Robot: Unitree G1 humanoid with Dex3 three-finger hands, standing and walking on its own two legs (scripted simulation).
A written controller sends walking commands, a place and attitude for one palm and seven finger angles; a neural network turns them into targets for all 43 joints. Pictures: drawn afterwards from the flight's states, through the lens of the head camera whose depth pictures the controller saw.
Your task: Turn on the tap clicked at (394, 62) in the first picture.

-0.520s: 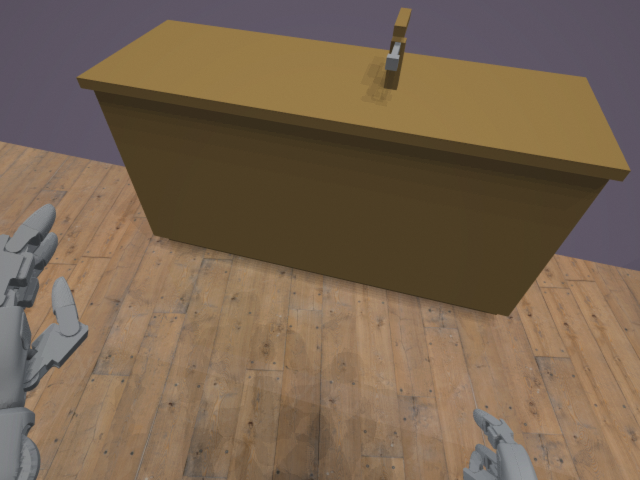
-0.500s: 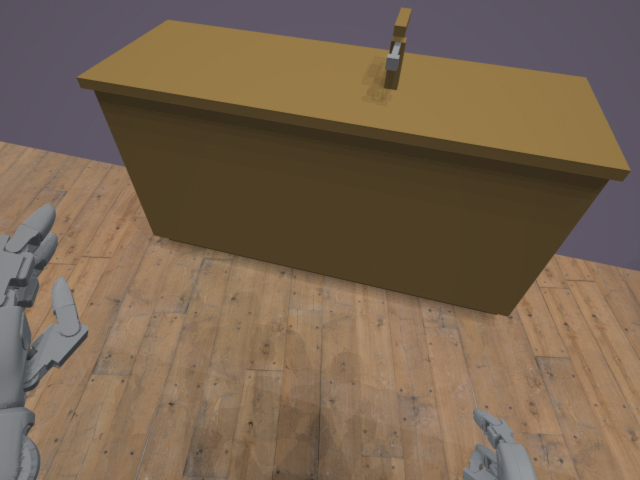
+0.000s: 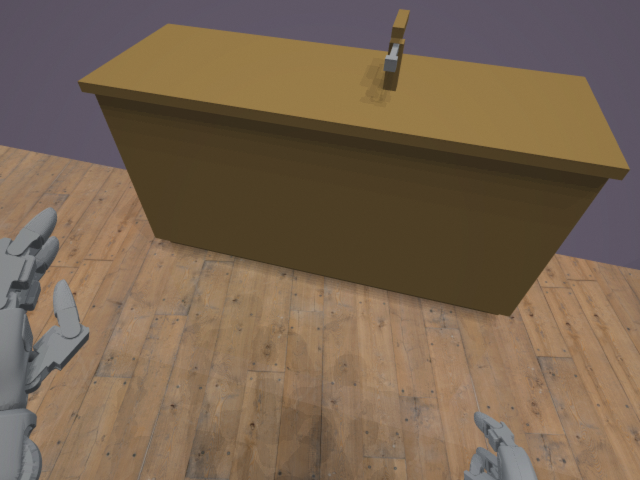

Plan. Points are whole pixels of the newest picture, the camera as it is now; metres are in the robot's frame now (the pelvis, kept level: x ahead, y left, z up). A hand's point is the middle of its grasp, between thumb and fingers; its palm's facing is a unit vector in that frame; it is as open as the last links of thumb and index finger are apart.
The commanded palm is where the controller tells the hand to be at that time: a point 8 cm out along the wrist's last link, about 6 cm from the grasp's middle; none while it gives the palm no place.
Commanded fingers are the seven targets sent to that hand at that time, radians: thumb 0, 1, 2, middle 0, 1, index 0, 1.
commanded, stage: walk to a spot facing it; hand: left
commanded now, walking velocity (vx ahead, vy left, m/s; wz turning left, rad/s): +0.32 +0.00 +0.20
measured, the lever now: (390, 63) +0.98 -0.10 +0.10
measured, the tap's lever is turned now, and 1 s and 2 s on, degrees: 0 0 0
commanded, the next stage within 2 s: turn to face it in 0.50 s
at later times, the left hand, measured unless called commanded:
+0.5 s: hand (90, 278) +0.27 +0.26 +0.15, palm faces +0.46 -0.80 -0.38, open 7.4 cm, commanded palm +0.22 +0.30 +0.18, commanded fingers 0.00 0.90 0.90 -0.20 -0.30 -0.20 -0.30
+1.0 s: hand (217, 199) +0.40 +0.16 +0.16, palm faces +0.27 -0.85 -0.45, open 7.4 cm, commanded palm +0.35 +0.22 +0.18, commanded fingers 0.00 0.90 0.90 -0.20 -0.30 -0.20 -0.30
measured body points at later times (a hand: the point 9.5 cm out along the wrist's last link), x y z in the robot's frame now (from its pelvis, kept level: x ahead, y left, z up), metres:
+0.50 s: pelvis +0.07 +0.01 -0.02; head +0.07 +0.02 +0.43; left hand +0.24 +0.30 +0.17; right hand +0.21 -0.23 -0.11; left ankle +0.04 +0.11 -0.74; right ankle +0.03 -0.12 -0.73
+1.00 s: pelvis +0.16 -0.04 -0.02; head +0.19 -0.05 +0.43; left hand +0.38 +0.20 +0.18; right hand +0.33 -0.29 -0.11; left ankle +0.17 +0.12 -0.67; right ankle +0.26 -0.09 -0.74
